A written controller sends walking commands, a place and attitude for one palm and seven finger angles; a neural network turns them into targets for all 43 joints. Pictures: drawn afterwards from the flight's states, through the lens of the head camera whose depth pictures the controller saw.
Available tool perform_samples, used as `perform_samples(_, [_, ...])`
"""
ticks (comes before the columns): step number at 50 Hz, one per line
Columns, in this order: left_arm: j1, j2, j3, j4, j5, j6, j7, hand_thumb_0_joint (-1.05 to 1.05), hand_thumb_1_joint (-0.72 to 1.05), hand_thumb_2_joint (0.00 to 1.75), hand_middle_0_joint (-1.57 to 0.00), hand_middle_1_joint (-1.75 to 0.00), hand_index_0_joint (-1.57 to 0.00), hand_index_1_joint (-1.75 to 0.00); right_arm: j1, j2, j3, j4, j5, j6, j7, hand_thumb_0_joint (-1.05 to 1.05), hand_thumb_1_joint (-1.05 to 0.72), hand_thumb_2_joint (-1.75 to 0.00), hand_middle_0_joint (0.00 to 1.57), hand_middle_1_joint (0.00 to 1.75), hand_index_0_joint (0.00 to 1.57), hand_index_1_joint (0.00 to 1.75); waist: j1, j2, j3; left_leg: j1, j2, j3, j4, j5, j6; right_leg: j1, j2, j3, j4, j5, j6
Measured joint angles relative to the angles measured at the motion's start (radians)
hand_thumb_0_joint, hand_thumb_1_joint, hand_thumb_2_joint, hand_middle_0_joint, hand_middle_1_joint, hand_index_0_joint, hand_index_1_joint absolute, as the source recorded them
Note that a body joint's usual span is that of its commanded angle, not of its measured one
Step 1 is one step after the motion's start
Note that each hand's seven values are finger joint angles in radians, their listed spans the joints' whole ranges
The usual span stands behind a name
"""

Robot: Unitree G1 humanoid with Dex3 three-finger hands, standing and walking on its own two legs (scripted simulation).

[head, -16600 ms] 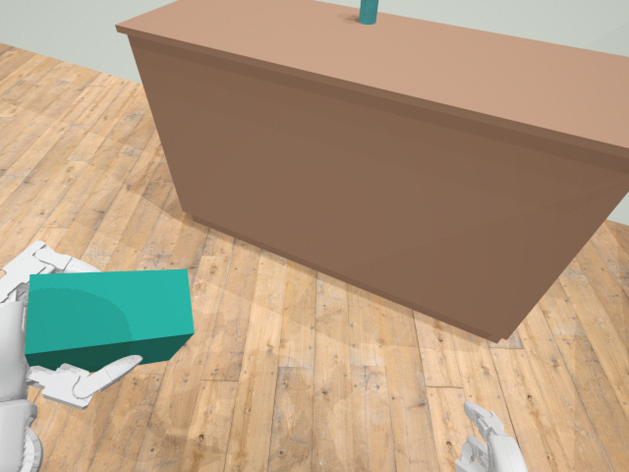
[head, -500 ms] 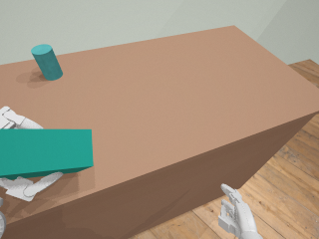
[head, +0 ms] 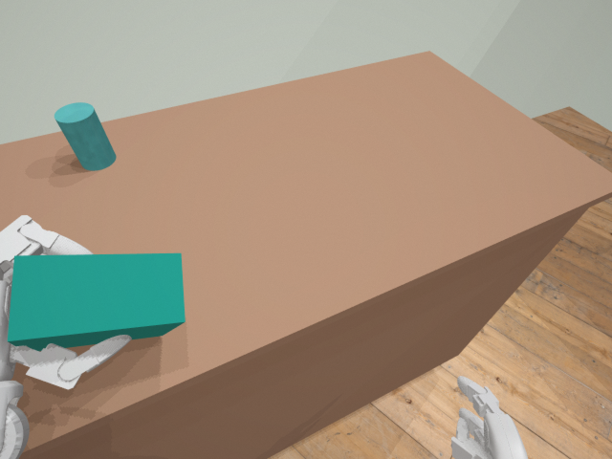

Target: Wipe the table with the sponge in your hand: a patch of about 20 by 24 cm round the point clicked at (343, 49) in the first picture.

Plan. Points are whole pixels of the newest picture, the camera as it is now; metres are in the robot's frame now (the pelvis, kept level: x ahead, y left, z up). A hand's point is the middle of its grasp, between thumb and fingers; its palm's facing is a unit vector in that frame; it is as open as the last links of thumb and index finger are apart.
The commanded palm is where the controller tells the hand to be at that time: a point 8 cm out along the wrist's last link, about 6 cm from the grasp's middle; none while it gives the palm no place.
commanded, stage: come to a stop and stand still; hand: left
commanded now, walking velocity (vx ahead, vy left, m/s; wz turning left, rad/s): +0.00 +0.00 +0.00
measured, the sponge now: (127, 301) +0.24 +0.19 +0.15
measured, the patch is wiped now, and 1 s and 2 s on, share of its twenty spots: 0.00 0.00 0.00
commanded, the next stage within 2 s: look again from close up in 0.40 s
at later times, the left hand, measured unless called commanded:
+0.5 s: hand (24, 301) +0.22 +0.28 +0.17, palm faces +0.41 -0.85 -0.32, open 10.4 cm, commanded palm +0.16 +0.31 +0.18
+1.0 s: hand (27, 303) +0.22 +0.27 +0.17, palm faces +0.43 -0.84 -0.34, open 10.4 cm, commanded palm +0.16 +0.30 +0.18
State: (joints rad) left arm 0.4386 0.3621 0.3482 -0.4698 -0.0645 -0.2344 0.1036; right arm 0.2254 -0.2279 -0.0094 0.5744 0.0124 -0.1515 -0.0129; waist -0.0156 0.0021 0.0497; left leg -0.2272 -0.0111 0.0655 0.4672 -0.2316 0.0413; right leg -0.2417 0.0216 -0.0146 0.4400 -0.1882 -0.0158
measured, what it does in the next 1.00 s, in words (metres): stands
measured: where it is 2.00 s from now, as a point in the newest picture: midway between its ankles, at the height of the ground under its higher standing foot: outside the picture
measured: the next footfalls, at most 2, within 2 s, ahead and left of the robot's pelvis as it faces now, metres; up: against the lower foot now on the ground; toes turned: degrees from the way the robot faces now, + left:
none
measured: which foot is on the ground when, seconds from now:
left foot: down 0.00-1.00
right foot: down 0.00-1.00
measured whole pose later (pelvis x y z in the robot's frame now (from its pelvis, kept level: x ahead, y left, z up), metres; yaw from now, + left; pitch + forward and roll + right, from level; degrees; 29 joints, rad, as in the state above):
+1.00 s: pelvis +0.01 +0.02 +0.00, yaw +1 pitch -1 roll -1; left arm 0.40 0.33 0.36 -0.44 -0.05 -0.19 0.12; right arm 0.21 -0.20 0.01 0.59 0.01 -0.11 -0.03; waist 0.02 0.00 0.05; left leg -0.18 -0.03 0.06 0.43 -0.22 0.06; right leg -0.18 0.00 -0.02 0.37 -0.17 0.01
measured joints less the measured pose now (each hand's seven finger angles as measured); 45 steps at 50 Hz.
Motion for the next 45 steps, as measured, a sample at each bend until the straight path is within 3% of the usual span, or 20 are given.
perform_samples(6, [-0.026,0.014,0.023,0.032,0.012,-0.007,-0.003,-0.01,-0.52,1.01,-0.68,-1.36,-0.70,-1.36,0.023,0.027,0.021,0.022,-0.001,0.008,-0.018,0.01,-0.90,-0.89,0.21,0.30,0.20,0.30,0.029,-0.017,-0.016,0.015,-0.015,-0.011,-0.007,0.000,0.012,0.021,-0.015,-0.010,-0.009,-0.004,0.011])
perform_samples(13, [-0.082,-0.042,0.006,0.065,0.029,0.025,0.009,-0.02,-0.52,1.01,-0.68,-1.36,-0.70,-1.36,-0.004,0.036,0.041,0.026,-0.007,-0.001,-0.007,0.02,-0.90,-0.89,0.21,0.30,0.21,0.30,0.054,-0.017,-0.016,0.036,-0.024,-0.010,-0.014,-0.003,0.023,0.048,-0.023,-0.009,-0.026,-0.001,0.023])
perform_samples(24, [-0.068,-0.019,-0.010,0.026,0.027,0.031,0.002,-0.02,-0.52,1.01,-0.68,-1.36,-0.70,-1.36,-0.049,0.043,0.042,-0.016,-0.007,0.018,-0.004,0.01,-0.90,-0.89,0.21,0.30,0.21,0.30,0.044,-0.031,-0.003,0.046,-0.030,-0.008,-0.023,-0.001,0.030,0.062,-0.029,-0.007,-0.044,0.006,0.032])
perform_samples(45, [-0.034,-0.021,0.009,0.021,0.019,0.033,0.020,-0.02,-0.52,1.01,-0.68,-1.37,-0.69,-1.36,-0.008,0.027,0.026,0.014,-0.001,0.038,-0.016,0.01,-0.90,-0.89,0.21,0.30,0.21,0.30,0.033,-0.007,0.004,0.038,-0.022,-0.012,-0.029,0.005,0.025,0.062,-0.021,-0.011,-0.066,0.021,0.027])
